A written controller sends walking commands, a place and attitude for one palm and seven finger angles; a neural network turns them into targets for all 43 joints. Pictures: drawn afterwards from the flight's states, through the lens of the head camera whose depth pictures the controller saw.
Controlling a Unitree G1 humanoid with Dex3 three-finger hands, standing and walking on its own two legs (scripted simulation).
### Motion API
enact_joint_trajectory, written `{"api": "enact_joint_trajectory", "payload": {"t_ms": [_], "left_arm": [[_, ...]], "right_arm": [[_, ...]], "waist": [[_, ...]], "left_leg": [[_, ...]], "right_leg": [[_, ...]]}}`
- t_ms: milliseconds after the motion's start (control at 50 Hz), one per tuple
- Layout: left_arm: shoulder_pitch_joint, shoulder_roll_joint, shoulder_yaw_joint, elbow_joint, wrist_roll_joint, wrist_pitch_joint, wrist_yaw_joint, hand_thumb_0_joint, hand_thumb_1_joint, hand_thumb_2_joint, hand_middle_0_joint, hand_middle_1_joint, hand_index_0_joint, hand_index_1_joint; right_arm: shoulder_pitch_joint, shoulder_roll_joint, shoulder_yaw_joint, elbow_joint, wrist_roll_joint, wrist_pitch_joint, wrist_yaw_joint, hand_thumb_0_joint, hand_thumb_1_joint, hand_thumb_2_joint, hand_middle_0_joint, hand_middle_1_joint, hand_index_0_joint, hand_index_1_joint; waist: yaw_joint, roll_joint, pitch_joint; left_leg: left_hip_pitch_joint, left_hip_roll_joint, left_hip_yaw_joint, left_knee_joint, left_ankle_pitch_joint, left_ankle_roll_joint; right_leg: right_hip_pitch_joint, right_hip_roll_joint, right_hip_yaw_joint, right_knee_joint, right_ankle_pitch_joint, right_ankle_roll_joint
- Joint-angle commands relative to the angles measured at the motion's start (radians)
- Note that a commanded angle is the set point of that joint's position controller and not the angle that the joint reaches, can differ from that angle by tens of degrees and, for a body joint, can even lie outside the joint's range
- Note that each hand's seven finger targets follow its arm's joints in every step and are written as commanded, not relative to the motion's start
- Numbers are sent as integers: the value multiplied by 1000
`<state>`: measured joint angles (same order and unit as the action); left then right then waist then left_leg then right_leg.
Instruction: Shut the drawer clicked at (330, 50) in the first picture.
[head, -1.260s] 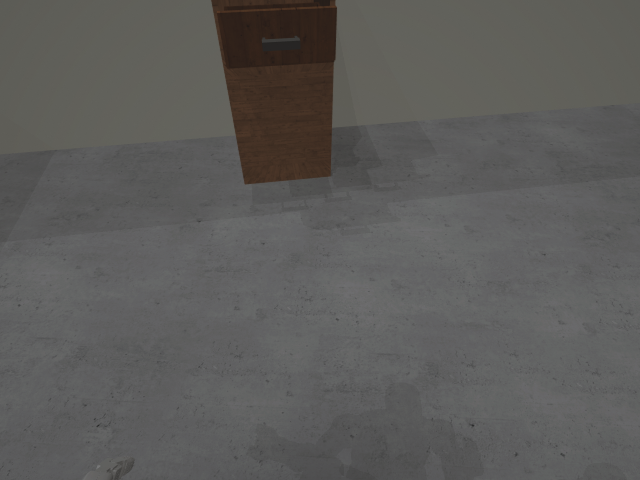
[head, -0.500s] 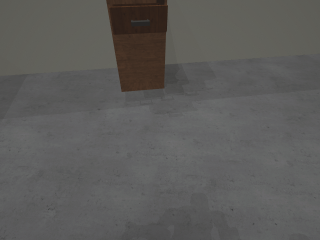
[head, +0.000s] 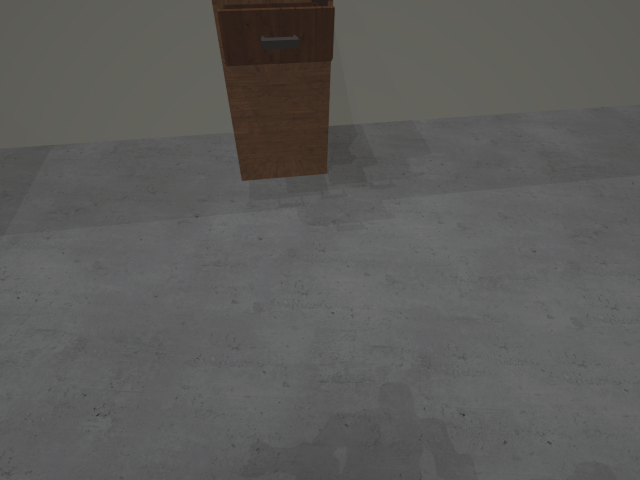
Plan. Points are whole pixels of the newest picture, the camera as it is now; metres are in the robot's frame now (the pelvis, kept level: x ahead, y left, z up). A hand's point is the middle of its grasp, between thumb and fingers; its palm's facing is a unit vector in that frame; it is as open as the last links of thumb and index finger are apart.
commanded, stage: look at it before walking up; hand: left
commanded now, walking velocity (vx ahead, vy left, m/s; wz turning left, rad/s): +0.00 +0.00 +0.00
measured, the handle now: (279, 40) +1.43 +0.22 -0.04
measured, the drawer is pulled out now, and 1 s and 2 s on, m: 0.16 0.16 0.16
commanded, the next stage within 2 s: walk to a spot facing it in 0.18 s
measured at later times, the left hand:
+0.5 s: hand out of the picture +0.06 +0.22 -0.18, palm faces -0.04 -0.97 -0.25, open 7.4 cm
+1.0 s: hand out of the picture +0.10 +0.17 -0.19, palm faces -0.05 -0.99 -0.13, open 7.4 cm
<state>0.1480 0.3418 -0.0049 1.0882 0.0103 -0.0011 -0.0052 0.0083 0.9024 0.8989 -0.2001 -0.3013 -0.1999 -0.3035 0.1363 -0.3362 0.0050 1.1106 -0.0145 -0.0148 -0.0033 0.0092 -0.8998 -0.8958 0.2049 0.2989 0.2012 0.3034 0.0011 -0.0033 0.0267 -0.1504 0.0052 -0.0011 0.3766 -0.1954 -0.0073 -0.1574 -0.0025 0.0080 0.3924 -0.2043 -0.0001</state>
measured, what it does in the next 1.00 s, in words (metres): walks ahead: left foot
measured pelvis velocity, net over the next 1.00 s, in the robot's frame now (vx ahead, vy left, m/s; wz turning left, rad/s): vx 0.24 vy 0.01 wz -0.15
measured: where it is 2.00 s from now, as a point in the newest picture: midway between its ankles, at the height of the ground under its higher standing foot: (346, 341)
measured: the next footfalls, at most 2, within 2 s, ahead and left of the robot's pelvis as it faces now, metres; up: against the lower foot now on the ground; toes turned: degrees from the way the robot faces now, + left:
left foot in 1.00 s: +0.41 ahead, +0.07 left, +0.00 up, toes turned +0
right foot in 1.66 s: +0.62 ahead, -0.16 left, +0.00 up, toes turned -28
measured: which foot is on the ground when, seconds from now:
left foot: down 0.00-0.66, up 0.68-0.98, down 1.00-1.00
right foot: down 0.00-1.00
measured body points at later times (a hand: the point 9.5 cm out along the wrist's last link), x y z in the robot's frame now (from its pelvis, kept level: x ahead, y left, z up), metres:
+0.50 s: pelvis +0.04 +0.00 -0.01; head +0.02 +0.01 +0.44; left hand +0.06 +0.27 -0.16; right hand +0.07 -0.26 -0.15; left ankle +0.01 +0.12 -0.75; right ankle +0.01 -0.12 -0.74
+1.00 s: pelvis +0.24 +0.01 -0.04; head +0.27 +0.03 +0.41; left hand +0.11 +0.23 -0.18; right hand +0.33 -0.23 -0.16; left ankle +0.37 +0.08 -0.75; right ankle +0.01 -0.11 -0.74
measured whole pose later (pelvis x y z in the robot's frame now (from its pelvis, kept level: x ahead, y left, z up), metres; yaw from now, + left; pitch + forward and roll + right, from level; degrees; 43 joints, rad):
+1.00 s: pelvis +0.24 +0.01 -0.04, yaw -9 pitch +0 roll -1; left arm 0.56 0.12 0.03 1.20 0.02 -0.05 0.02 0.01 0.90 0.90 -0.20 -0.30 -0.20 -0.30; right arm 0.09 -0.17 -0.03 0.98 -0.01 -0.07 0.02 0.01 -0.90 -0.90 0.20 0.30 0.20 0.30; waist 0.03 -0.02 0.07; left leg -0.51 0.05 0.15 0.67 -0.17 0.04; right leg 0.12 0.00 0.05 0.45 -0.53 0.00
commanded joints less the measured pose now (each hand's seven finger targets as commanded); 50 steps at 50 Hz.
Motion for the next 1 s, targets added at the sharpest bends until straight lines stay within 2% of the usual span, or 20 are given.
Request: {"api": "enact_joint_trajectory", "payload": {"t_ms": [0,260,300,360,420,480,540,580,600,620,640,660,680,700,740,820,880,920,960,980], "left_arm": [[-42,204,36,-63,2,-23,14,0,900,900,-200,-300,-200,-300],[-39,206,36,-58,1,-25,15,0,900,900,-200,-300,-200,-300],[39,77,8,-24,2,-3,19,0,900,900,-200,-300,-200,-300],[79,84,19,-26,11,12,5,0,900,900,-200,-300,-200,-300],[114,75,30,-42,14,10,-5,0,900,900,-200,-300,-200,-300],[146,33,36,-56,13,-5,-11,0,900,900,-200,-300,-200,-300],[151,-19,35,-74,13,-23,-13,0,900,900,-200,-300,-200,-300],[152,-45,39,-84,12,-34,-13,0,900,900,-200,-300,-200,-300],[205,-54,44,-65,12,-41,-12,0,900,900,-200,-300,-200,-300],[304,-38,54,-28,14,-48,-10,0,900,900,-200,-300,-200,-300],[453,36,77,24,20,-60,5,0,900,900,-200,-300,-200,-300],[586,71,82,66,11,-65,20,0,900,900,-200,-300,-200,-300],[622,53,78,86,15,-70,33,0,900,900,-200,-300,-200,-300],[612,16,73,85,18,-70,41,0,900,900,-200,-300,-200,-300],[557,-22,61,63,23,-69,47,0,900,900,-200,-300,-200,-300],[406,-55,48,31,25,-76,42,0,900,900,-200,-300,-200,-300],[361,-39,56,36,14,-80,40,0,900,900,-200,-300,-200,-300],[337,-14,68,41,12,-85,39,0,900,900,-200,-300,-200,-300],[337,-32,74,35,6,-84,35,0,900,900,-200,-300,-200,-300],[427,-94,74,31,-7,-76,24,0,900,900,-200,-300,-200,-300]], "right_arm": [[-51,-206,-43,-61,6,-20,-9,0,-900,-900,200,300,200,300],[-58,-208,-41,-58,8,-21,-10,0,-900,-900,200,300,200,300],[8,-77,-10,-28,-2,-2,-4,0,-900,-900,200,300,200,300],[44,-82,-20,-31,-11,11,1,0,-900,-900,200,300,200,300],[66,-91,-32,-44,-12,6,3,0,-900,-900,200,300,200,300],[123,-88,-41,-46,-8,-11,-3,0,-900,-900,200,300,200,300],[194,-102,-62,-39,-3,-24,-8,0,-900,-900,200,300,200,300],[221,-80,-65,-29,-3,-31,-11,0,-900,-900,200,300,200,300],[207,-63,-62,-28,-3,-32,-13,0,-900,-900,200,300,200,300],[174,-37,-58,-40,-1,-34,-13,0,-900,-900,200,300,200,300],[110,30,-46,-84,4,-48,-8,0,-900,-900,200,300,200,300],[-6,46,-38,-140,-1,-55,-2,0,-900,-900,200,300,200,300],[-49,34,-41,-153,-6,-61,-4,0,-900,-900,200,300,200,300],[-70,42,-46,-152,-6,-64,-3,0,-900,-900,200,300,200,300],[-86,75,-48,-149,-5,-56,8,0,-900,-900,200,300,200,300],[-77,125,-49,-161,4,-27,32,0,-900,-900,200,300,200,300],[-41,127,-46,-159,14,-35,37,0,-900,-900,200,300,200,300],[100,103,-61,-119,10,-45,24,0,-900,-900,200,300,200,300],[385,23,-83,-30,-2,-50,2,0,-900,-900,200,300,200,300],[465,-71,-108,-15,-23,-54,-8,0,-900,-900,200,300,200,300]], "waist": [[0,3,-44],[1,5,-59],[1,-8,-64],[4,-22,38],[6,4,102],[-6,56,109],[-19,169,100],[-14,169,118],[16,129,100],[59,8,58],[110,-254,28],[152,-333,53],[157,-267,46],[154,-168,49],[116,-46,81],[22,-126,151],[-18,-148,144],[-80,-130,55],[-188,-57,-120],[-179,204,-246]], "left_leg": [[11,112,-99,-62,84,35],[27,117,-94,-61,128,34],[29,107,-63,-42,-17,15],[-65,92,-57,-41,-334,22],[-99,109,-74,-33,-422,43],[-50,161,-121,-38,-363,81],[45,270,-216,-92,-300,145],[72,287,-189,-39,-100,159],[15,256,-121,63,0,133],[-129,181,-15,241,52,85],[-410,69,137,536,-39,27],[-601,24,132,713,-364,7],[-682,51,62,808,-371,7],[-735,76,51,838,-333,8],[-725,102,58,816,-280,9],[-517,92,123,598,-107,-8],[-261,45,167,405,21,16],[-60,-3,190,327,64,39],[240,48,103,247,89,56],[416,284,-238,164,20,133]], "right_leg": [[-18,-113,108,-80,51,-30],[7,-117,99,-75,114,-28],[-10,-106,101,-71,-63,-14],[-98,-86,142,-83,-353,-35],[-165,-60,148,-35,-399,-55],[-212,-25,108,86,-277,-62],[-302,16,-9,255,-198,-39],[-304,2,-41,238,-203,-30],[-191,-2,-38,164,-152,-39],[11,-34,46,78,-49,-72],[259,-216,332,-36,123,-142],[357,-350,511,-81,447,-212],[432,-345,490,-24,690,-244],[463,-328,418,3,730,-245],[383,-296,339,-24,558,-213],[73,-210,190,-174,366,-168],[-45,-163,95,-178,452,-124],[-29,-153,57,-25,631,-113],[-70,-110,39,346,524,-79],[-239,22,-37,680,56,-45]]}}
